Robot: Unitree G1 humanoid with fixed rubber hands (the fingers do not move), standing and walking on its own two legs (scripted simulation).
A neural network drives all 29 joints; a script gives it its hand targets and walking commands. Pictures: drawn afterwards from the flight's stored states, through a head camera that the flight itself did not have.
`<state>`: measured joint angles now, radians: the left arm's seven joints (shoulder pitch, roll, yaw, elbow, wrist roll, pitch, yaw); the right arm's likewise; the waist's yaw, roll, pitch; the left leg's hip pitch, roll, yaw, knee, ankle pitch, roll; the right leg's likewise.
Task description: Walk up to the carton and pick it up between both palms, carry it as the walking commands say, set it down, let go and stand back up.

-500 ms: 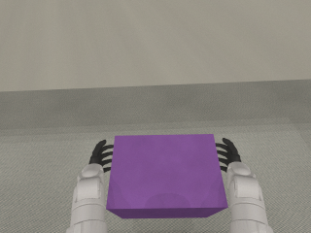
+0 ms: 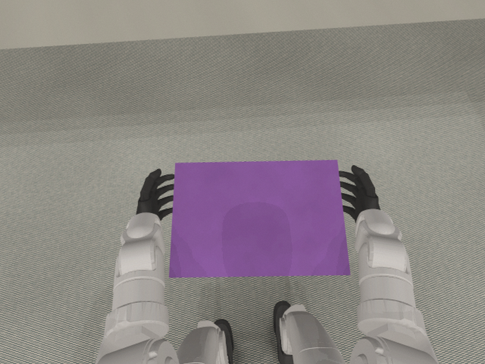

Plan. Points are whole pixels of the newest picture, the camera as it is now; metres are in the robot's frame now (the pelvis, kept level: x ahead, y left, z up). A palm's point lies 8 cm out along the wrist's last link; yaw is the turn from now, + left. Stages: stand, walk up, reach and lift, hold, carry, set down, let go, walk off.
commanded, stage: set down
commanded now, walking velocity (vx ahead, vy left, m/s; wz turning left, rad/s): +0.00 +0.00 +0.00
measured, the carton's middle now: (255, 225) +0.35 -0.03 -0.15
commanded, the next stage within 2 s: none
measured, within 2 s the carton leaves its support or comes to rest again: neither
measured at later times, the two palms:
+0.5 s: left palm (163, 207) +0.40 +0.15 -0.13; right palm (346, 205) +0.37 -0.22 -0.13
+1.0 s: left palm (175, 208) +0.43 +0.15 -0.22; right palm (330, 209) +0.39 -0.22 -0.23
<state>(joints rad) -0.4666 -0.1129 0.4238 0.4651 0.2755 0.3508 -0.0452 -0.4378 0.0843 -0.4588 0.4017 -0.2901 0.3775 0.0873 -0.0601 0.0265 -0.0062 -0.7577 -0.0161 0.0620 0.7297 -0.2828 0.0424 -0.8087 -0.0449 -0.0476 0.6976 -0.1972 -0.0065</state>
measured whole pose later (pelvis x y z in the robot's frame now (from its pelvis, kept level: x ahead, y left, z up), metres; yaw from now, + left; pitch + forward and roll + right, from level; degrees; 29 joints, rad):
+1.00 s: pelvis -0.04 +0.00 -0.15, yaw -1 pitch +45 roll -1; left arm -0.84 0.04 0.41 0.62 0.16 0.35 0.04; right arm -0.78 0.00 -0.47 0.54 -0.17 0.37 0.00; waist -0.03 0.04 -0.26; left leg -1.74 -0.03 0.02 1.43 -0.47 0.03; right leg -1.79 -0.03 -0.04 1.35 -0.35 -0.02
